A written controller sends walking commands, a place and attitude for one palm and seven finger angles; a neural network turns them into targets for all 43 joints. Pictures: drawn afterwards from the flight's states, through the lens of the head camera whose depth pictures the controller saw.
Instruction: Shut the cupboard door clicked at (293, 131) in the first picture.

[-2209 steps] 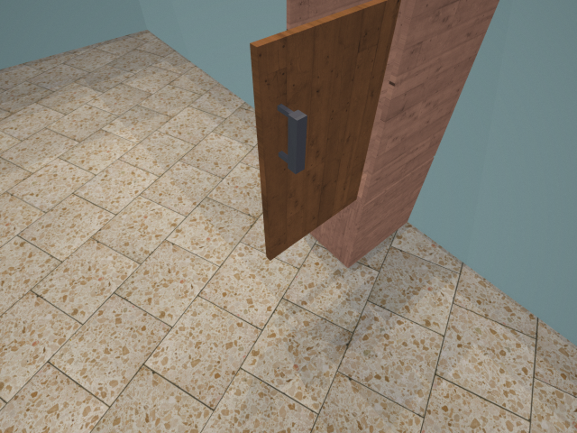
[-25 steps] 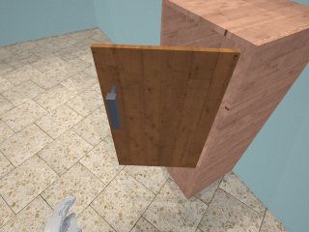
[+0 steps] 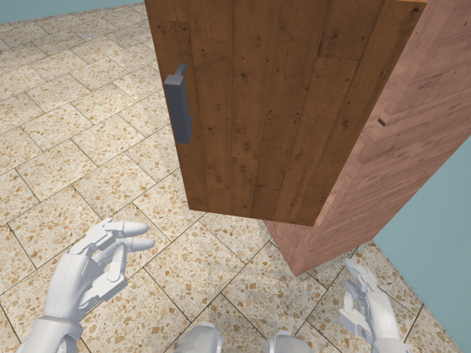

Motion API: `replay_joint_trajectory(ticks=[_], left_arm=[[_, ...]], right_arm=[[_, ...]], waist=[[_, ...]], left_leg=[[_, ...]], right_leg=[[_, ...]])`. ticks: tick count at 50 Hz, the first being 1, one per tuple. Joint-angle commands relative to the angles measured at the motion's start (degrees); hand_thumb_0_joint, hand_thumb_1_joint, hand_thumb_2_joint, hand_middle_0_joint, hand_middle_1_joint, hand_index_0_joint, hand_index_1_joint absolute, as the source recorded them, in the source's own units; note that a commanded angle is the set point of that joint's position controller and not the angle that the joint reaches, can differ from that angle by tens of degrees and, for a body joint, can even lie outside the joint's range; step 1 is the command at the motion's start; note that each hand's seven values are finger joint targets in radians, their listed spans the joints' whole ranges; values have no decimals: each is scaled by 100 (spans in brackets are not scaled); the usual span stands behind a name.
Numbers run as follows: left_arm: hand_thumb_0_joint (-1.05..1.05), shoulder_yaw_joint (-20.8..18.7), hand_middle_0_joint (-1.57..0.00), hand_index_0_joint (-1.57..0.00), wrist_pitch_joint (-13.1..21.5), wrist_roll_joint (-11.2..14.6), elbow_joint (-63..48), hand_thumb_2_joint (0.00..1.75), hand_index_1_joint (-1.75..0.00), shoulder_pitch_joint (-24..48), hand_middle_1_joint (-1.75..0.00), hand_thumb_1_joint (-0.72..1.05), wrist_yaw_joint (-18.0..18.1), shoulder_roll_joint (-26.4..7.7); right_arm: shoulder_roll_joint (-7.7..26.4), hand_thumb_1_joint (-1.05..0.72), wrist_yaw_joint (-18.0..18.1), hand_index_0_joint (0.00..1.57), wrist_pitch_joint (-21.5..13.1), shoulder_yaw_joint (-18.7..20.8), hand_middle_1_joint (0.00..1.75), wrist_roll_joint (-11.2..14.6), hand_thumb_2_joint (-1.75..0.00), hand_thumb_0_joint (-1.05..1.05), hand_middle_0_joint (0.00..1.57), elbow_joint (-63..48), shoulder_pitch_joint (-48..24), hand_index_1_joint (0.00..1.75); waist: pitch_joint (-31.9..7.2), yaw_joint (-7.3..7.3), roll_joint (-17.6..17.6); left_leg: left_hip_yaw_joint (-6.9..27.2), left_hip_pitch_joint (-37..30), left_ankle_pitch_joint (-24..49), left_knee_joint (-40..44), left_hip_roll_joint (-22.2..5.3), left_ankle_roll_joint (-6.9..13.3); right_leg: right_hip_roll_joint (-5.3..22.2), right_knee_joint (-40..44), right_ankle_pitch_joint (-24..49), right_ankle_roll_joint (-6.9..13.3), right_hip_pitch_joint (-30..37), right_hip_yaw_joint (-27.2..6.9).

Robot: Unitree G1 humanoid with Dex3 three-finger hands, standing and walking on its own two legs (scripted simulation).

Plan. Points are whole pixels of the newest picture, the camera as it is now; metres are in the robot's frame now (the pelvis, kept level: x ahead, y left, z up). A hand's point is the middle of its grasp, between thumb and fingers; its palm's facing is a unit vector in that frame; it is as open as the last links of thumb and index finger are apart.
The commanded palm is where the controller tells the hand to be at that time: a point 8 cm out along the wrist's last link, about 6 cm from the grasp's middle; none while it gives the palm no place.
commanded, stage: raise the hand and make a fist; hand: left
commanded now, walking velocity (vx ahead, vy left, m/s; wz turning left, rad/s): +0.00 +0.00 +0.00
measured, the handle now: (182, 104) +0.48 +0.15 +0.15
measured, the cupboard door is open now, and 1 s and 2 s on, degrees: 57 57 57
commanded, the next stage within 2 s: bring the fist close to the handle in 1.28 s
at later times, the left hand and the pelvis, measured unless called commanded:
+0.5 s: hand (107, 238) +0.24 +0.21 +0.11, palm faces -0.04 -1.00 -0.05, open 3.2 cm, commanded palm +0.22 +0.26 +0.12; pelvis +0.03 +0.03 +0.03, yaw -2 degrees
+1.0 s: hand (88, 207) +0.26 +0.22 +0.15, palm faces -0.02 -1.00 -0.06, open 3.1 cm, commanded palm +0.24 +0.27 +0.15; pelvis +0.03 +0.04 +0.05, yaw -1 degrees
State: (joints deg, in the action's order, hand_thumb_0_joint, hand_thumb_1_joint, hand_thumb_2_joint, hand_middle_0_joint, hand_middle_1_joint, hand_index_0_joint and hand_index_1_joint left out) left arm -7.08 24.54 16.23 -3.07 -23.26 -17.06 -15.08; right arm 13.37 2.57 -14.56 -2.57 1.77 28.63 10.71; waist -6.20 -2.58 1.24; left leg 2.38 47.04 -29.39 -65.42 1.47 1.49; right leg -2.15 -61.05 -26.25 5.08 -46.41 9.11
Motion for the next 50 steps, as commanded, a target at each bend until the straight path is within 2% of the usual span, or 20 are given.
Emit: replay_joint_trajectory(ticks=[1, 4, 6, 9, 12, 15, 17, 20, 23, 26, 28, 31, 34, 37, 40, 41, 43, 46, 49, 50], left_arm=[[0, -846, -79, -79, -478, 230, -1117, 90, -94, 28, -94, 90, -60, -920], [0, -896, -84, -84, -522, 328, -1386, 90, -100, -103, -100, 90, 172, -677], [0, -887, -88, -88, -424, 283, -1326, 90, -104, -93, -104, 90, 273, -659], [0, -593, -93, -93, -219, 233, -1405, 90, -110, -208, -110, 90, 257, -457], [0, -547, -99, -99, -168, 226, -1520, 90, -116, -201, -116, 90, 183, -504], [0, -487, -104, -104, -175, 208, -1805, 90, -122, -126, -122, 90, 208, -522], [0, -497, -108, -108, -201, 160, -2067, 90, -126, -1, -126, 90, 300, -610], [0, -479, -113, -113, -290, 118, -2055, 90, -132, -143, -132, 90, 443, -528], [0, -433, -119, -119, -488, 78, -1948, 90, -138, 15, -138, 90, 465, -514], [0, -468, -124, -124, -655, 32, -2067, 90, -144, 225, -144, 90, 476, -661], [0, -407, -128, -128, -751, 28, -2111, 90, -148, 247, -148, 90, 483, -562], [0, -546, -130, -130, -905, 66, -2006, 90, -150, 442, -150, 90, 477, -704], [0, -558, -130, -130, -1023, 84, -1921, 90, -150, 643, -150, 90, 431, -682], [0, -554, -130, -130, -1131, 103, -1961, 90, -150, 957, -150, 90, 417, -701], [0, -644, -130, -130, -1199, 106, -1993, 90, -150, 1080, -150, 90, 407, -767], [0, -754, -130, -130, -1231, 104, -1972, 90, -150, 1109, -150, 90, 410, -912], [0, -722, -130, -130, -1310, 132, -1935, 90, -150, 1220, -150, 90, 368, -840], [0, -727, -130, -130, -1435, 169, -1594, 90, -150, 1054, -150, 90, 314, -756], [0, -675, -130, -130, -1521, 181, -1516, 90, -150, 1012, -150, 90, 285, -672], [0, -676, -130, -130, -1493, 155, -1676, 90, -150, 1094, -150, 90, 299, -706]], right_arm=[[725, -90, 151, 20, -155, 409, 30, 96, -90, 0, 20, -941, -11, 30], [603, -90, 132, 20, -108, 400, 30, 48, -90, 0, 20, -971, -24, 30], [612, -90, 119, 20, -104, 380, 30, 17, -90, 0, 20, -920, -62, 30], [663, -90, 83, 20, -144, 406, 30, 4, -90, 0, 20, -913, 87, 30], [734, -90, 89, 20, -173, 440, 30, 8, -90, 0, 20, -912, 166, 30], [778, -90, 100, 20, -197, 439, 30, 37, -90, 0, 20, -936, 194, 30], [777, -90, 109, 20, -194, 425, 30, 33, -90, 0, 20, -924, 214, 30], [759, -90, 100, 20, -155, 429, 30, 47, -90, 0, 20, -925, 261, 30], [790, -90, 90, 20, -65, 401, 30, 79, -90, 0, 20, -940, 233, 30], [812, -90, 95, 20, -44, 361, 30, 86, -90, 0, 20, -975, 194, 30], [780, -90, 88, 20, -45, 334, 30, 112, -90, 0, 20, -990, 227, 30], [806, -90, 91, 20, -53, 300, 30, 113, -90, 0, 20, -924, 188, 30], [801, -90, 103, 20, -69, 261, 30, 124, -90, 0, 20, -905, 157, 30], [786, -90, 123, 20, -117, 219, 30, 131, -90, 0, 20, -861, 60, 30], [785, -90, 140, 20, -191, 218, 30, 143, -90, 0, 20, -791, 45, 30], [813, -90, 144, 20, -206, 213, 30, 123, -90, 0, 20, -761, 44, 30], [786, -90, 144, 20, -239, 198, 30, 137, -90, 0, 20, -717, 17, 30], [808, -90, 151, 20, -271, 205, 30, 146, -90, 0, 20, -649, 3, 30], [808, -90, 152, 20, -287, 216, 30, 151, -90, 0, 20, -663, -34, 30], [814, -90, 148, 20, -301, 224, 30, 145, -90, 0, 20, -676, -45, 30]], waist=[[-1349, 55, -15], [-1251, 36, -322], [-985, 27, -285], [-1005, 127, -216], [-1085, 168, -285], [-1035, 164, 45], [-1143, 140, 288], [-1068, 139, 190], [-765, 173, 104], [-777, 140, 349], [-789, 159, 288], [-638, 168, 237], [-620, 179, 109], [-483, 173, 299], [-630, 149, 235], [-635, 141, 156], [-628, 132, 265], [-369, 117, 15], [-240, 100, 24], [-352, 98, 61]], left_leg=[[40, -291, 1111, 1114, -15, 60], [78, -403, 1355, 1336, -31, -4], [103, -406, 1419, 1419, -42, -8], [103, -667, 1535, 1560, -43, 1], [95, -818, 1631, 1614, -38, 15], [134, -1153, 1708, 1827, -59, -9], [172, -1417, 1970, 1899, -74, -33], [223, -1606, 2133, 2048, -121, -116], [276, -1612, 2015, 2195, -154, -140], [306, -1833, 2083, 2311, -160, -155], [353, -1985, 2228, 2415, -203, -198], [347, -2027, 2081, 2510, -191, -199], [359, -2078, 1992, 2642, -196, -194], [351, -2173, 1836, 2777, -186, -183], [371, -2374, 1949, 2884, -196, -189], [353, -2389, 2050, 2878, -191, -171], [321, -2457, 2088, 2947, -180, -185], [304, -2399, 1942, 3023, -176, -159], [239, -2315, 1719, 3071, -139, -126], [248, -2367, 1759, 3080, -135, -130]], right_leg=[[403, 1713, 289, -487, 1902, -1625], [423, 1701, 933, -536, 2083, -1465], [363, 1622, 1030, -474, 1976, -1346], [304, 1525, 1199, -444, 1809, -1131], [276, 1522, 1284, -430, 1834, -1052], [176, 1477, 1221, -342, 1697, -798], [146, 1406, 1459, -298, 1734, -702], [106, 1437, 1524, -312, 1708, -574], [75, 1524, 1457, -306, 1699, -535], [76, 1615, 1508, -273, 1810, -550], [77, 1670, 1546, -294, 1847, -496], [64, 1816, 1541, -281, 1962, -518], [76, 1930, 1508, -295, 2078, -499], [104, 2082, 1411, -285, 2168, -524], [110, 2176, 1489, -291, 2331, -516], [117, 2221, 1585, -285, 2433, -540], [131, 2285, 1619, -293, 2495, -537], [128, 2429, 1531, -294, 2525, -544], [157, 2522, 1370, -312, 2518, -588], [159, 2505, 1391, -310, 2567, -589]])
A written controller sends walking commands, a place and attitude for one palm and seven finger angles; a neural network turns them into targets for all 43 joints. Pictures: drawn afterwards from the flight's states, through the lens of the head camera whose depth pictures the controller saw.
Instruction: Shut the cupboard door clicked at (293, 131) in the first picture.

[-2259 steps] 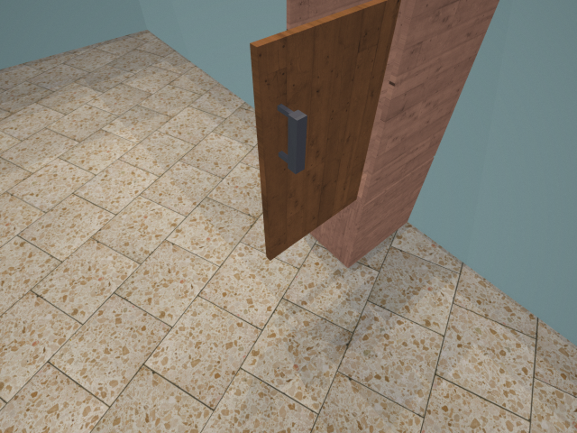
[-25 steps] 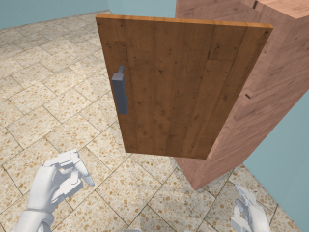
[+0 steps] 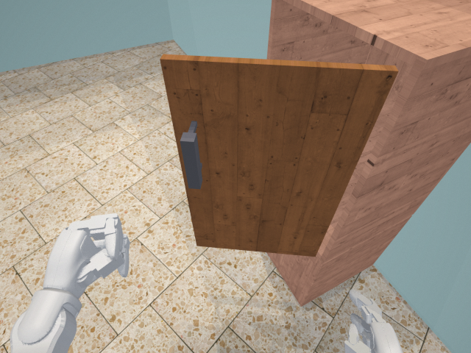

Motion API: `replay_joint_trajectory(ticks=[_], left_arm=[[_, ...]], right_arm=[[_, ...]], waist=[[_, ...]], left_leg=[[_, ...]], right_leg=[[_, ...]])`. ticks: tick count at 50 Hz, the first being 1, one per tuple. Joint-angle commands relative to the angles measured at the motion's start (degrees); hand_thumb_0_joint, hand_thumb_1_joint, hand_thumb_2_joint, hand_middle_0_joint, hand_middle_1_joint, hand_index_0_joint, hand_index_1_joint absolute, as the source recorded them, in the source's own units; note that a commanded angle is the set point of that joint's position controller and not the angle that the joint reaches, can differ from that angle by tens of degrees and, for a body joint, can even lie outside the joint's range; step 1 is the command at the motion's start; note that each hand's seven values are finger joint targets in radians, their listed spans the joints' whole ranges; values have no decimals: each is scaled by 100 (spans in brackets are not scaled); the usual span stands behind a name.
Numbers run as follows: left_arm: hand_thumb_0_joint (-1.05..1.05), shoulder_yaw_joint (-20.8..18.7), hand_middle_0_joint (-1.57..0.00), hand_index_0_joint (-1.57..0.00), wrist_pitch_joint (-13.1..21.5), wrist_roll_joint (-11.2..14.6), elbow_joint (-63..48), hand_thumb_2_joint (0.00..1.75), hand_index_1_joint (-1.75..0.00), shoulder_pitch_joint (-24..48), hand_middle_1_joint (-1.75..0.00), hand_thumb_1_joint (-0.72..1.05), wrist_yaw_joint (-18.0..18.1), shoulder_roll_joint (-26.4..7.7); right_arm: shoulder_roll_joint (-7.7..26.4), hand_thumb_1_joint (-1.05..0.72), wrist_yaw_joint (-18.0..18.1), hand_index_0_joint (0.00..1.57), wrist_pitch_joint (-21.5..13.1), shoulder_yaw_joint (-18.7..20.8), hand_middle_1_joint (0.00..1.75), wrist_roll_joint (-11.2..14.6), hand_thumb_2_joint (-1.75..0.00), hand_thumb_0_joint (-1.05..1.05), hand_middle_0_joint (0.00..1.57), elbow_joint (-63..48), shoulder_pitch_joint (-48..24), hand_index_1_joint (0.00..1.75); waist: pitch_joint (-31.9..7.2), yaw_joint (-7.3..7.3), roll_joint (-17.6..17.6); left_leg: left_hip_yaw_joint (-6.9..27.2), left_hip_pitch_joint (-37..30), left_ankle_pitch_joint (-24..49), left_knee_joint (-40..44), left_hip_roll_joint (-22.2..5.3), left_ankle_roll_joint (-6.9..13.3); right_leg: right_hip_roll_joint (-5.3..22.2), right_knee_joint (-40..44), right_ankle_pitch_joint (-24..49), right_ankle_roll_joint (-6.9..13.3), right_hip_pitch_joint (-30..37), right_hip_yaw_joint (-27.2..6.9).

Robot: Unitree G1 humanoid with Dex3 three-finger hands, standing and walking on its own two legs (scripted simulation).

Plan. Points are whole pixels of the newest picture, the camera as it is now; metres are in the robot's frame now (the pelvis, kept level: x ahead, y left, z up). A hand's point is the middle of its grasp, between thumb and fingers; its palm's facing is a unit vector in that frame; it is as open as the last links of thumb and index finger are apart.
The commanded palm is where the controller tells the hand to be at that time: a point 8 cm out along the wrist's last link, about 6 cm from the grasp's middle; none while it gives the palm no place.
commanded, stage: raise the hand and make a fist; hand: left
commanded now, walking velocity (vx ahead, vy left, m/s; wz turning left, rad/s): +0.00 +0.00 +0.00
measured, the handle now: (194, 155) +0.45 +0.12 +0.10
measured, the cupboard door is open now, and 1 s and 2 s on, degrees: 57 57 57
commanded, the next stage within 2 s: bring the fist close to the handle in 0.28 s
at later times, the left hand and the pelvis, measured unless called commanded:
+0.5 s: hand (134, 261) +0.22 +0.17 +0.10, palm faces +0.00 -1.00 -0.06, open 3.1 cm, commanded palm +0.21 +0.22 +0.10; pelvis -0.01 -0.02 +0.00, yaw +0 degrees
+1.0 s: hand (173, 220) +0.29 +0.13 +0.10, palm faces -0.03 -1.00 -0.04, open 3.1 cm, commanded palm +0.27 +0.18 +0.10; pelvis +0.00 -0.02 +0.00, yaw -1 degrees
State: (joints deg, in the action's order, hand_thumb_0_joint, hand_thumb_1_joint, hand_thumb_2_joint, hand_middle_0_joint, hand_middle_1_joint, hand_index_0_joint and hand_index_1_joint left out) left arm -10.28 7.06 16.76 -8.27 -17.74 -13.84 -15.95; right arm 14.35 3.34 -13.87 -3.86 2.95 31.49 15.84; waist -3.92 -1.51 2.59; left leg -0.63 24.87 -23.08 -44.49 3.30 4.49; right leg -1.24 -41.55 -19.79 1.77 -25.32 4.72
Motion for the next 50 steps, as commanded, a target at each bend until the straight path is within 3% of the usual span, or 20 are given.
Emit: replay_joint_trajectory(ticks=[1, 5, 7, 10, 16, 19, 22, 28, 30, 31, 34, 36, 38, 40, 41, 42, 45, 46, 49, 50], left_arm=[[0, -437, -130, -130, 276, 81, -1186, 90, -150, 558, -150, 90, 13, -736], [0, -443, -130, -130, 452, 35, -1394, 90, -150, 639, -150, 90, 122, -724], [0, -413, -130, -130, 510, 20, -1353, 90, -150, 708, -150, 90, 148, -708], [0, -370, -130, -130, 549, -5, -1321, 90, -150, 656, -150, 90, 165, -687], [0, -447, -130, -130, 459, 26, -1188, 90, -150, 565, -150, 90, 98, -772], [0, -370, -130, -130, 469, 71, -1166, 90, -150, 614, -150, 90, 61, -648], [0, -173, -130, -130, 513, 28, -1248, 90, -150, 1154, -150, 90, 99, -584], [0, -30, -130, -130, 455, -102, -914, 90, -150, 1611, -150, 90, 208, -540], [0, -152, -130, -130, 425, -109, -840, 90, -150, 1623, -150, 90, 250, -616], [0, -215, -130, -130, 381, -103, -745, 90, -150, 1579, -150, 90, 268, -670], [0, 26, -130, -130, 364, -146, -650, 90, -150, 1933, -150, 90, 335, -437], [0, -88, -130, -130, 348, -167, -529, 90, -150, 1939, -150, 90, 422, -543], [0, -39, -130, -130, 323, -206, -337, 90, -150, 2283, -150, 90, 470, -512], [0, 13, -130, -130, 334, -222, -295, 90, -150, 2375, -150, 90, 507, -418], [0, -38, -130, -130, 325, -251, -203, 90, -150, 2441, -150, 90, 529, -534], [0, 63, -130, -130, 337, -256, -186, 90, -150, 2624, -150, 90, 531, -421], [0, 136, -130, -130, 384, -295, -132, 90, -150, 2914, -150, 90, 584, -350], [0, 66, -130, -130, 382, -305, -86, 90, -150, 2883, -150, 90, 617, -431], [0, 301, -130, -130, 381, -343, -3, 90, -150, 3083, -150, 90, 657, -190], [0, 178, -130, -130, 376, -349, 95, 90, -150, 3042, -150, 90, 695, -289]], right_arm=[[731, -90, 67, 20, -368, 361, 30, 14, -90, 0, 20, -950, -547, 30], [689, -90, 53, 20, -407, 366, 30, 0, -90, 0, 20, -940, -544, 30], [701, -90, 55, 20, -400, 365, 30, -12, -90, 0, 20, -914, -535, 30], [699, -90, 49, 20, -421, 356, 30, 2, -90, 0, 20, -897, -534, 30], [730, -90, 69, 20, -427, 365, 30, -14, -90, 0, 20, -878, -523, 30], [708, -90, 78, 20, -432, 363, 30, 9, -90, 0, 20, -883, -559, 30], [719, -90, 94, 20, -445, 353, 30, 1, -90, 0, 20, -817, -561, 30], [705, -90, 97, 20, -402, 348, 30, 12, -90, 0, 20, -760, -571, 30], [694, -90, 86, 20, -369, 352, 30, 11, -90, 0, 20, -760, -581, 30], [694, -90, 78, 20, -343, 347, 30, 1, -90, 0, 20, -761, -582, 30], [660, -90, 53, 20, -303, 331, 30, 18, -90, 0, 20, -774, -615, 30], [677, -90, 47, 20, -277, 342, 30, 0, -90, 0, 20, -771, -617, 30], [672, -90, 35, 20, -228, 335, 30, 11, -90, 0, 20, -731, -599, 30], [651, -90, 17, 20, -203, 340, 30, 10, -90, 0, 20, -757, -622, 30], [679, -90, 20, 20, -176, 343, 30, 5, -90, 0, 20, -744, -613, 30], [658, -90, 8, 20, -164, 339, 30, 13, -90, 0, 20, -744, -645, 30], [649, -90, -10, 20, -125, 347, 30, 13, -90, 0, 20, -717, -613, 30], [658, -90, -13, 20, -109, 360, 30, 4, -90, 0, 20, -715, -590, 30], [632, -90, -48, 20, -79, 357, 30, 3, -90, 0, 20, -693, -555, 30], [647, -90, -52, 20, -52, 375, 30, 0, -90, 0, 20, -675, -531, 30]], waist=[[-593, -20, -145], [-687, -9, 101], [-582, 27, -62], [-548, 26, 173], [-606, 23, -143], [-544, 55, -170], [-554, 143, -122], [-626, 168, -165], [-793, 105, -73], [-776, 50, -191], [-708, 105, -126], [-721, 57, -316], [-694, 128, -331], [-821, 87, -230], [-793, 103, -403], [-789, 117, -236], [-983, 138, -185], [-1023, 113, -340], [-1076, 135, -156], [-1103, 135, -302]], left_leg=[[538, -137, 1198, 962, -318, -407], [508, -259, 1221, 964, -307, -409], [490, -168, 1099, 956, -309, -368], [527, -220, 942, 1000, -311, -382], [456, -127, 1085, 900, -276, -313], [423, -90, 969, 888, -268, -307], [442, -133, 965, 839, -265, -276], [413, -116, 840, 843, -245, -258], [372, -135, 973, 845, -233, -273], [355, -65, 1043, 812, -230, -260], [339, -106, 1022, 862, -232, -273], [334, -62, 1046, 860, -237, -258], [310, -32, 988, 863, -230, -263], [282, -91, 988, 888, -217, -272], [293, -44, 1014, 871, -232, -255], [254, -46, 1016, 871, -214, -257], [245, -183, 1132, 884, -216, -262], [264, -175, 1221, 862, -235, -254], [248, -276, 1345, 873, -229, -275], [242, -281, 1382, 870, -240, -277]], right_leg=[[70, 575, 798, 35, 545, -198], [70, 553, 799, 28, 493, -195], [77, 598, 696, 17, 486, -223], [76, 609, 548, 27, 396, -210], [94, 669, 735, 4, 578, -307], [109, 708, 597, -21, 509, -326], [123, 701, 585, -20, 459, -366], [162, 736, 440, -38, 446, -418], [179, 718, 587, -28, 592, -436], [188, 745, 676, -25, 709, -511], [184, 730, 686, -34, 612, -453], [184, 756, 694, -34, 698, -499], [205, 782, 652, -52, 654, -524], [204, 765, 657, -47, 701, -521], [208, 785, 662, -46, 744, -554], [230, 797, 681, -50, 745, -596], [209, 738, 878, -42, 778, -546], [205, 716, 993, -44, 845, -554], [200, 653, 1229, -36, 810, -501], [190, 658, 1280, -45, 829, -492]])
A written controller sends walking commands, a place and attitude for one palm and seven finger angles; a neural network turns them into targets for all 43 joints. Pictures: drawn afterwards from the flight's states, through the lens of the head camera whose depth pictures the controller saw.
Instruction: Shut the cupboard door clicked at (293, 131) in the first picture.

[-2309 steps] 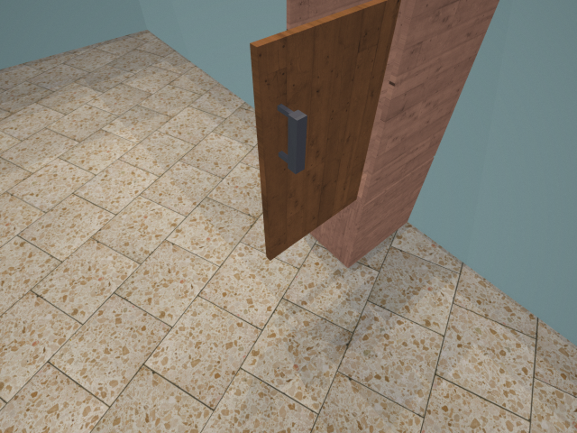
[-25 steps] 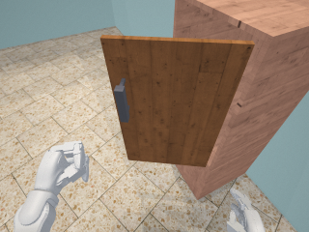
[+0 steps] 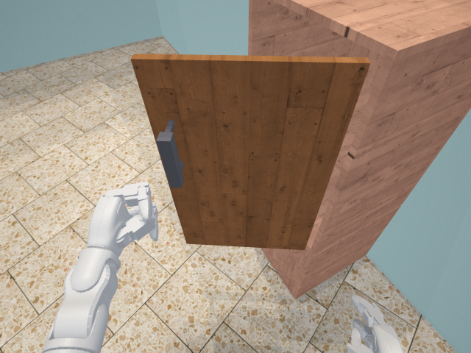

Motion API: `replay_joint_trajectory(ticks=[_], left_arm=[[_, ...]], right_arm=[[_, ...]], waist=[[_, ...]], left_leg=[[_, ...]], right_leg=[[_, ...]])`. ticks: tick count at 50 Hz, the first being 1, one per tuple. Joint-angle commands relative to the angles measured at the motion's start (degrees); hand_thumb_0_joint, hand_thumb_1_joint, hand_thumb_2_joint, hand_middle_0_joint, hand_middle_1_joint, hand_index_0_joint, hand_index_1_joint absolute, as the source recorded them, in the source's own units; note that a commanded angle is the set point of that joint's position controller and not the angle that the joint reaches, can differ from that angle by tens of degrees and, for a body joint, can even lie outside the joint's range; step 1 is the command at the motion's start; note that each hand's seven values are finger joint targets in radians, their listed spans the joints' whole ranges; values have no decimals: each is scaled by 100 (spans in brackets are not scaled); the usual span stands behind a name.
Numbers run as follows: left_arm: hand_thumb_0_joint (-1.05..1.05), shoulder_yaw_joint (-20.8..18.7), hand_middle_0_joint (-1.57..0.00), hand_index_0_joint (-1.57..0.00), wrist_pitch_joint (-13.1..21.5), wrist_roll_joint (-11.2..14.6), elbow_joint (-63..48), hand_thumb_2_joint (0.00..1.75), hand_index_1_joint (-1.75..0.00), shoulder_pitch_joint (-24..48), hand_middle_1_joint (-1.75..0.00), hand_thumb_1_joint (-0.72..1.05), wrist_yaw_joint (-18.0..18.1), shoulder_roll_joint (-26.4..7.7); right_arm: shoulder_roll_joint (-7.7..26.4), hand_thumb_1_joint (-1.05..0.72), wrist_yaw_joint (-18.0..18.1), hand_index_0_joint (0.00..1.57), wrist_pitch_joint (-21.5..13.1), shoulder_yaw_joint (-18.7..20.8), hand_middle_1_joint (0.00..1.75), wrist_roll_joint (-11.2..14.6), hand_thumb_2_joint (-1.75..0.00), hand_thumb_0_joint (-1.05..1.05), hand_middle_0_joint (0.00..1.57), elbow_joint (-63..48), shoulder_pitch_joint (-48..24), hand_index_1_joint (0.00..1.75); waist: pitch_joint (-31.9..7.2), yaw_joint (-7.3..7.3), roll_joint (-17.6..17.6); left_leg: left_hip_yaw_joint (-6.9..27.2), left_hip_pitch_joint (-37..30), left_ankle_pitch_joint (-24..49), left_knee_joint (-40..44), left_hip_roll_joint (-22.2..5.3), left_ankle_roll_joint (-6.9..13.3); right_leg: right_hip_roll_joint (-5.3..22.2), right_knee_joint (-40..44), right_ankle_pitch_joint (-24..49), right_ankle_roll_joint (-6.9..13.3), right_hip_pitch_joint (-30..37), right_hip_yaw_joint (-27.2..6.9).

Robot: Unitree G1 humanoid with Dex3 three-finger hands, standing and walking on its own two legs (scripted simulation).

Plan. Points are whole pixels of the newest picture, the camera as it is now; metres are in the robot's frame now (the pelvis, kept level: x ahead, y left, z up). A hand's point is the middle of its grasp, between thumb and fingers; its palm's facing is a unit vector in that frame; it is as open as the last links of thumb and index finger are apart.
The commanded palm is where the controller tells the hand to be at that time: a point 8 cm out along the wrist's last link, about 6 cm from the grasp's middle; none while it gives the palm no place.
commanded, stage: bring the fist close to the handle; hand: left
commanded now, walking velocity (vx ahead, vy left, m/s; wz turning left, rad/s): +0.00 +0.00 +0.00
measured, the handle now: (173, 154) +0.45 +0.15 +0.09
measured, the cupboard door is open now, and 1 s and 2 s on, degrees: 57 57 36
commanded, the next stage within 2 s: push the door shut along its arc in 0.78 s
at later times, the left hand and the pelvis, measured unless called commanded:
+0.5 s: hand (183, 193) +0.35 +0.11 +0.10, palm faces -0.03 -1.00 -0.02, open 3.1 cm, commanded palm +0.32 +0.17 +0.10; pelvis +0.00 +0.00 +0.00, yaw -1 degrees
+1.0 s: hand (180, 191) +0.36 +0.12 +0.10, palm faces -0.03 -1.00 -0.03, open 3.1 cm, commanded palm +0.35 +0.17 +0.10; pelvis +0.00 -0.01 +0.00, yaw -1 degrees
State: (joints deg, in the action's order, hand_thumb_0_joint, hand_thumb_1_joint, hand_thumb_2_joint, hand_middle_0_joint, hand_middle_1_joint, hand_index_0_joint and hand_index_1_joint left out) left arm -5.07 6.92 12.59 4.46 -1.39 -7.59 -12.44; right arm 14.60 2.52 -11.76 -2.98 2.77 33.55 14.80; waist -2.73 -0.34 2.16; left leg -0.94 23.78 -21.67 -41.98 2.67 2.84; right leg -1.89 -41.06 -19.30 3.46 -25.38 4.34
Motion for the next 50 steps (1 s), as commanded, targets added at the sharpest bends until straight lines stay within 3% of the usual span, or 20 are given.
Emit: replay_joint_trajectory(ticks=[1, 3, 4, 7, 9, 11, 14, 16, 17, 19, 22, 23, 26, 27, 31, 34, 38, 45, 46, 50], left_arm=[[0, -439, -130, -130, 378, 44, -1125, 90, -150, 1335, -150, 90, 108, -746], [0, -135, -130, -130, 354, 15, -1086, 90, -150, 1628, -150, 90, 127, -448], [0, -295, -130, -130, 352, 0, -1007, 90, -150, 1619, -150, 90, 174, -580], [0, -64, -130, -130, 365, -92, -1094, 90, -150, 1841, -150, 90, 288, -394], [0, 68, -130, -130, 375, -128, -985, 90, -150, 2254, -150, 90, 363, -297], [0, -149, -130, -130, 345, -143, -708, 90, -150, 2156, -150, 90, 455, -475], [0, 67, -130, -130, 355, -189, -534, 90, -150, 2647, -150, 90, 517, -252], [0, -57, -130, -130, 384, -236, -467, 90, -150, 2813, -150, 90, 592, -393], [0, 153, -130, -130, 377, -233, -390, 90, -150, 2857, -150, 90, 584, -154], [0, 151, -130, -130, 412, -241, -223, 90, -150, 3197, -150, 90, 622, -145], [0, -130, -130, -130, 427, -239, 13, 90, -150, 2736, -150, 90, 637, -337], [0, 54, -130, -130, 418, -248, 68, 90, -150, 2759, -150, 90, 609, -159], [0, -193, -130, -130, 467, -257, 0, 90, -150, 2692, -150, 90, 640, -396], [0, -63, -130, -130, 488, -250, -99, 90, -150, 2692, -150, 90, 625, -264], [0, -102, -130, -130, 591, -243, -196, 90, -150, 2907, -150, 90, 643, -381], [0, 73, -130, -130, 644, -251, -132, 90, -150, 3316, -150, 90, 631, -243], [0, -5, -130, -130, 648, -198, 195, 90, -150, 3459, -150, 90, 590, -338], [0, -118, -130, -130, 703, -176, 492, 90, -150, 3522, -150, 90, 480, -409], [0, -253, -130, -130, 708, -177, 587, 90, -150, 3505, -150, 90, 462, -574], [0, -105, -130, -130, 773, -180, 871, 90, -150, 4165, -150, 90, 302, -538]], right_arm=[[643, -90, 25, 20, -223, 290, 30, 2, -90, 0, 20, -879, -417, 30], [602, -90, 0, 20, -177, 277, 30, 16, -90, 0, 20, -897, -436, 30], [623, -90, 0, 20, -142, 296, 30, 14, -90, 0, 20, -877, -412, 30], [594, -90, -21, 20, -74, 292, 30, 1, -90, 0, 20, -912, -447, 30], [596, -90, -24, 20, -32, 286, 30, 2, -90, 0, 20, -864, -421, 30], [626, -90, -18, 20, 36, 292, 30, -20, -90, 0, 20, -854, -408, 30], [585, -90, -35, 20, 121, 286, 30, -5, -90, 0, 20, -825, -428, 30], [604, -90, -33, 20, 178, 300, 30, -17, -90, 0, 20, -799, -399, 30], [570, -90, -46, 20, 195, 292, 30, -13, -90, 0, 20, -824, -423, 30], [569, -90, -44, 20, 228, 300, 30, -14, -90, 0, 20, -761, -385, 30], [589, -90, -72, 20, 317, 321, 30, -18, -90, 0, 20, -798, -361, 30], [567, -90, -85, 20, 341, 301, 30, -12, -90, 0, 20, -824, -386, 30], [584, -90, -92, 20, 404, 337, 30, -20, -90, 0, 20, -861, -378, 30], [567, -90, -102, 20, 416, 331, 30, -16, -90, 0, 20, -887, -395, 30], [591, -90, -78, 20, 457, 335, 30, -13, -90, 0, 20, -876, -418, 30], [570, -90, -58, 20, 437, 325, 30, 3, -90, 0, 20, -809, -435, 30], [596, -90, -15, 20, 429, 318, 30, 13, -90, 0, 20, -737, -424, 30], [604, -90, -19, 20, 441, 330, 30, 19, -90, 0, 20, -724, -391, 30], [630, -90, -13, 20, 448, 339, 30, 12, -90, 0, 20, -725, -364, 30], [643, -90, 3, 20, 470, 325, 30, 37, -90, 0, 20, -659, -327, 30]], waist=[[-1256, -35, -347], [-1124, 58, -300], [-1173, 14, -319], [-1284, 27, -186], [-1193, 120, -284], [-1219, 44, -429], [-1223, 114, -327], [-1381, 78, -311], [-1396, 103, -266], [-1387, 149, -301], [-1540, -8, -386], [-1403, 18, -388], [-1487, -47, -419], [-1476, -19, -404], [-1323, 52, -496], [-1221, 163, -307], [-1215, 198, -469], [-1405, 131, -324], [-1424, 108, -398], [-1323, 264, -341]], left_leg=[[264, -129, 1316, 605, -175, -102], [255, -181, 1298, 623, -184, -106], [259, -172, 1292, 636, -182, -119], [255, -310, 1390, 632, -194, -116], [294, -341, 1296, 647, -209, -124], [270, -247, 1251, 640, -198, -109], [245, -312, 1236, 639, -193, -112], [262, -344, 1334, 643, -203, -126], [245, -380, 1332, 644, -200, -122], [253, -398, 1331, 630, -204, -130], [201, -336, 1459, 663, -193, -135], [181, -303, 1470, 678, -190, -130], [157, -310, 1504, 684, -196, -118], [134, -319, 1534, 702, -193, -113], [124, -261, 1226, 722, -195, -90], [148, -306, 1000, 734, -182, -81], [154, -229, 833, 720, -167, -72], [143, -250, 1034, 709, -155, -79], [137, -196, 1044, 690, -156, -74], [152, -193, 990, 690, -164, -77]], right_leg=[[257, 600, 1317, -212, 934, -480], [260, 603, 1339, -221, 783, -448], [247, 596, 1309, -208, 821, -442], [247, 556, 1402, -198, 806, -426], [225, 559, 1277, -198, 669, -384], [228, 604, 1247, -207, 773, -432], [234, 603, 1279, -203, 702, -443], [228, 555, 1357, -190, 796, -430], [238, 562, 1379, -197, 773, -428], [223, 565, 1391, -192, 718, -423], [235, 557, 1584, -184, 961, -453], [245, 571, 1639, -190, 930, -447], [235, 586, 1692, -195, 1039, -481], [252, 599, 1764, -204, 1071, -496], [239, 710, 1395, -223, 978, -537], [239, 779, 1127, -216, 808, -567], [255, 856, 919, -240, 798, -611], [257, 781, 1210, -215, 915, -609], [266, 777, 1238, -234, 973, -633], [246, 755, 1229, -223, 790, -604]])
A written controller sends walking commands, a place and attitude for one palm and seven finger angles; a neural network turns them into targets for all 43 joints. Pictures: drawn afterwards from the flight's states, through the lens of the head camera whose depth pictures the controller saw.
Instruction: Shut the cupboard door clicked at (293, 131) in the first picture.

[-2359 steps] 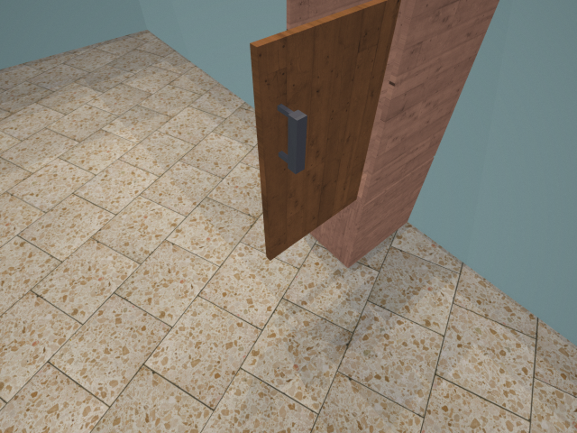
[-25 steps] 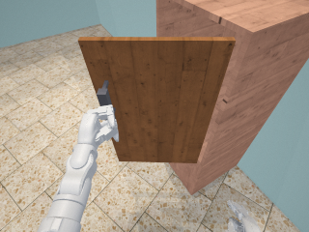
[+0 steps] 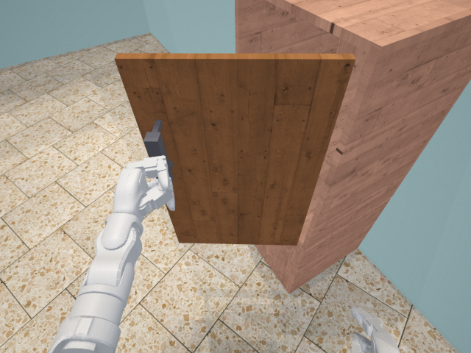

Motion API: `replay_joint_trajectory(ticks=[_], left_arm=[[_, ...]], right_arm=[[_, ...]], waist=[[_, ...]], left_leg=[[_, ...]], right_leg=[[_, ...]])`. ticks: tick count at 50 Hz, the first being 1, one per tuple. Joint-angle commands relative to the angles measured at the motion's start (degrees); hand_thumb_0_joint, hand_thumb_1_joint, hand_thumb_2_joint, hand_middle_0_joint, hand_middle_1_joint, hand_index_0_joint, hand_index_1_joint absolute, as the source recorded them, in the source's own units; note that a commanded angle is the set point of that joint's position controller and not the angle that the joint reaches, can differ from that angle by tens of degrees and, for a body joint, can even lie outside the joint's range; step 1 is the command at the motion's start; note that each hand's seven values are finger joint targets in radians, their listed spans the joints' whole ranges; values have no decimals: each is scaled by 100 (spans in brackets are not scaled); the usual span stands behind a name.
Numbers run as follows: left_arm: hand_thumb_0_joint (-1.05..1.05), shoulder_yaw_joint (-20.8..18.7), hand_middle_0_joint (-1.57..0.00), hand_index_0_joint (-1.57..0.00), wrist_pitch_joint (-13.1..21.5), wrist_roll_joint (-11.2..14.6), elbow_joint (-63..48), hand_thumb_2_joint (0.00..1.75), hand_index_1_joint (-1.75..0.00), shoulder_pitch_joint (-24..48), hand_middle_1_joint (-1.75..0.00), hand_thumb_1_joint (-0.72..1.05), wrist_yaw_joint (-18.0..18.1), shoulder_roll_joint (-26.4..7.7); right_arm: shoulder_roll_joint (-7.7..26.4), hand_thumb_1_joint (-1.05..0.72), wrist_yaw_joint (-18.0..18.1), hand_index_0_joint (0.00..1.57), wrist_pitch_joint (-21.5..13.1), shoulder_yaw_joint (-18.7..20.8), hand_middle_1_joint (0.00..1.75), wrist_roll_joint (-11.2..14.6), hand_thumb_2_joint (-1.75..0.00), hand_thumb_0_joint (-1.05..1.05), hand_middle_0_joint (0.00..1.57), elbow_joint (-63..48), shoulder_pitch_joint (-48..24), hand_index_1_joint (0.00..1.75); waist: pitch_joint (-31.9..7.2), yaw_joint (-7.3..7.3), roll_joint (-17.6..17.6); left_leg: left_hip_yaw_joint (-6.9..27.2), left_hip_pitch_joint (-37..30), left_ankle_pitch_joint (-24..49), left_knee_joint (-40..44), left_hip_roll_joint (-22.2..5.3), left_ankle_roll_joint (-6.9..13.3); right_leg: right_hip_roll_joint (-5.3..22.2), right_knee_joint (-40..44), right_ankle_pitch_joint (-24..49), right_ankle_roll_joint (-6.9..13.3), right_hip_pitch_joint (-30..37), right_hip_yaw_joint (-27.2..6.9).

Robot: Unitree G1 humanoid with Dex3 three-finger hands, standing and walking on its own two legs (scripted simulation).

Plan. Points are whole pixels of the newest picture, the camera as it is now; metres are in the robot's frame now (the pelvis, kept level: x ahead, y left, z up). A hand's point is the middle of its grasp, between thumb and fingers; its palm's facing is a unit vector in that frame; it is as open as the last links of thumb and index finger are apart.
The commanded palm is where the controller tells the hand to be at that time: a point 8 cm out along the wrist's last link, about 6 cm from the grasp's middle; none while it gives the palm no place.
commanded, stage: push the door shut along its arc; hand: left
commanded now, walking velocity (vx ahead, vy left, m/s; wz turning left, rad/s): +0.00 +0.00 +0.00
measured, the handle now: (162, 154) +0.45 +0.16 +0.09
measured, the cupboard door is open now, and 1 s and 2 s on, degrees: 57 36 24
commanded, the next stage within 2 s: pull the fist back off the door in 1.76 s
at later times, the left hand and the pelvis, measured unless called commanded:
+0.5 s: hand (172, 167) +0.41 +0.14 +0.09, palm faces -0.13 -0.99 -0.05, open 3.1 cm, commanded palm +0.41 +0.17 +0.09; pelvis -0.01 +0.01 -0.01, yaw +1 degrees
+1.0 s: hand (190, 141) +0.48 +0.11 +0.09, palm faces -0.26 -0.96 -0.03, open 3.1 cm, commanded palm +0.49 +0.15 +0.09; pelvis -0.02 +0.02 -0.03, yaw +1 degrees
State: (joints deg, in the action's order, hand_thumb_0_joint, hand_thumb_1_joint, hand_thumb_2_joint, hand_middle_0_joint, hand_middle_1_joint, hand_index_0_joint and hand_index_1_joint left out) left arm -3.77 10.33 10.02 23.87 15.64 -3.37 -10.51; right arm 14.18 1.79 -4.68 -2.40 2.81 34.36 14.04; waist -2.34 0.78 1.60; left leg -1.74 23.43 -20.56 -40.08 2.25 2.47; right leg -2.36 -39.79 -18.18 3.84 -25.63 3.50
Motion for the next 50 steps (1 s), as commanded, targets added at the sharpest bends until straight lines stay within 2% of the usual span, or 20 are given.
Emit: replay_joint_trajectory(ticks=[1, 4, 6, 8, 12, 13, 16, 20, 21, 24, 26, 28, 32, 34, 36, 41, 42, 45, 48, 50], left_arm=[[0, -245, -130, -130, 454, 71, -1019, 90, -150, 2671, -150, 90, -151, -797], [0, -304, -130, -130, 469, 121, -502, 90, -150, 3118, -150, 90, -254, -859], [0, -353, -130, -130, 521, 104, -366, 90, -150, 3242, -150, 90, -329, -951], [0, -250, -130, -130, 578, 145, -275, 90, -150, 3387, -150, 90, -395, -766], [0, -311, -130, -130, 683, 153, 165, 90, -150, 3755, -150, 90, -515, -908], [0, -112, -130, -130, 714, 145, 232, 90, -150, 3997, -150, 90, -571, -739], [0, -176, -130, -130, 800, 125, 608, 90, -150, 4471, -150, 90, -647, -898], [0, 18, -130, -130, 916, 140, 1143, 90, -150, 5158, -150, 90, -804, -722], [0, -42, -130, -130, 948, 117, 1252, 90, -150, 5313, -150, 90, -829, -865], [0, 90, -130, -130, 1053, 133, 1613, 90, -150, 5797, -150, 90, -944, -722], [0, 102, -130, -130, 1122, 154, 1777, 90, -150, 5845, -150, 90, -1016, -684], [0, -92, -130, -130, 1130, 189, 2089, 90, -150, 6087, -150, 90, -1067, -923], [0, -41, -130, -130, 1187, 128, 2453, 90, -150, 6663, -150, 90, -1131, -993], [0, 25, -130, -130, 1237, 76, 2538, 90, -150, 6812, -150, 90, -1162, -935], [0, 112, -130, -130, 1224, 72, 2752, 90, -150, 6977, -150, 90, -1207, -846], [0, -271, -130, -130, 1148, 61, 3097, 90, -150, 7288, -150, 90, -1286, -1324], [0, -135, -130, -130, 1123, 52, 3192, 90, -150, 7412, -150, 90, -1322, -1201], [0, -300, -130, -130, 1074, -3, 3447, 90, -150, 7596, -150, 90, -1375, -1460], [0, -170, -130, -130, 1064, -52, 3524, 90, -150, 7828, -150, 90, -1481, -1342], [0, -244, -130, -130, 990, -36, 3658, 90, -150, 7925, -150, 90, -1519, -1401]], right_arm=[[703, -90, 88, 20, -234, 278, 30, 34, -90, 0, 20, -727, -212, 30], [727, -90, 105, 20, -226, 275, 30, 41, -90, 0, 20, -632, -156, 30], [756, -90, 101, 20, -211, 294, 30, 27, -90, 0, 20, -630, -84, 30], [733, -90, 71, 20, -223, 302, 30, 36, -90, 0, 20, -616, -37, 30], [798, -90, 64, 20, -198, 333, 30, 38, -90, 0, 20, -516, 120, 30], [795, -90, 53, 20, -203, 317, 30, 39, -90, 0, 20, -510, 131, 30], [843, -90, 65, 20, -179, 345, 30, 39, -90, 0, 20, -421, 243, 30], [867, -90, 53, 20, -202, 344, 30, 48, -90, 0, 20, -314, 326, 30], [911, -90, 61, 20, -186, 352, 30, 42, -90, 0, 20, -285, 401, 30], [928, -90, 42, 20, -224, 357, 30, 31, -90, 0, 20, -198, 491, 30], [978, -90, 33, 20, -242, 386, 30, 11, -90, 0, 20, -148, 619, 30], [1016, -90, 31, 20, -231, 361, 30, 6, -90, 0, 20, -84, 678, 30], [1063, -90, 31, 20, -251, 355, 30, 0, -90, 0, 20, -20, 779, 30], [1088, -90, 16, 20, -276, 378, 30, -20, -90, 0, 20, 17, 866, 30], [1125, -90, 6, 20, -282, 390, 30, -38, -90, 0, 20, 101, 1003, 30], [1216, -90, 7, 20, -282, 401, 30, -66, -90, 0, 20, 176, 1199, 30], [1204, -90, -4, 20, -283, 375, 30, -70, -90, 0, 20, 180, 1224, 30], [1252, -90, -4, 20, -265, 385, 30, -81, -90, 0, 20, 225, 1352, 30], [1261, -90, -17, 20, -254, 399, 30, -114, -90, 0, 20, 262, 1459, 30], [1292, -90, -32, 20, -232, 407, 30, -137, -90, 0, 20, 284, 1568, 30]], waist=[[-1377, 183, -320], [-1412, 246, -366], [-1663, 199, -208], [-1796, 216, -172], [-1737, 314, -401], [-1711, 377, -340], [-1689, 457, -344], [-1685, 577, -138], [-1731, 618, -229], [-1888, 697, -24], [-2100, 709, -143], [-1961, 748, -231], [-1787, 917, -173], [-2043, 946, 48], [-2075, 1030, -17], [-2262, 1078, -48], [-2221, 1157, -47], [-2180, 1243, -108], [-2464, 1286, 336], [-2450, 1344, 192]], left_leg=[[245, -169, 866, 479, -127, -31], [261, -91, 731, 454, -108, -30], [275, -175, 907, 429, -110, -33], [290, -262, 1104, 412, -113, -42], [330, -210, 1143, 377, -136, -34], [347, -197, 1059, 387, -123, -35], [380, -181, 895, 345, -123, -19], [445, -183, 647, 313, -104, -28], [486, -189, 629, 295, -116, -27], [567, -306, 609, 264, -122, -56], [628, -430, 791, 216, -143, -70], [635, -179, 635, 201, -138, -69], [637, 119, 250, 158, -128, -41], [713, -64, 376, 90, -146, -68], [801, -160, 459, 49, -182, -79], [793, 71, 485, -87, -179, -56], [791, 158, 460, -105, -177, -50], [769, 429, 371, -211, -176, -20], [889, 87, 695, -340, -221, -71], [903, 161, 752, -403, -228, -60]], right_leg=[[294, 628, 1072, -269, 794, -525], [294, 641, 930, -271, 705, -553], [286, 535, 1133, -244, 772, -518], [269, 455, 1389, -230, 762, -468], [246, 423, 1429, -234, 631, -428], [238, 407, 1332, -233, 530, -416], [226, 413, 1103, -227, 357, -418], [198, 379, 790, -207, -12, -390], [198, 344, 748, -201, -35, -355], [174, 254, 651, -176, -316, -316], [154, 179, 734, -165, -379, -267], [156, 171, 638, -171, -436, -292], [157, 160, 326, -184, -701, -326], [149, 58, 373, -161, -883, -305], [124, -7, 388, -159, -1093, -247], [111, -84, 413, -163, -1134, -276], [108, -90, 400, -181, -1199, -280], [101, -100, 350, -193, -1249, -331], [91, -261, 475, -164, -1618, -264], [70, -277, 495, -172, -1667, -248]])
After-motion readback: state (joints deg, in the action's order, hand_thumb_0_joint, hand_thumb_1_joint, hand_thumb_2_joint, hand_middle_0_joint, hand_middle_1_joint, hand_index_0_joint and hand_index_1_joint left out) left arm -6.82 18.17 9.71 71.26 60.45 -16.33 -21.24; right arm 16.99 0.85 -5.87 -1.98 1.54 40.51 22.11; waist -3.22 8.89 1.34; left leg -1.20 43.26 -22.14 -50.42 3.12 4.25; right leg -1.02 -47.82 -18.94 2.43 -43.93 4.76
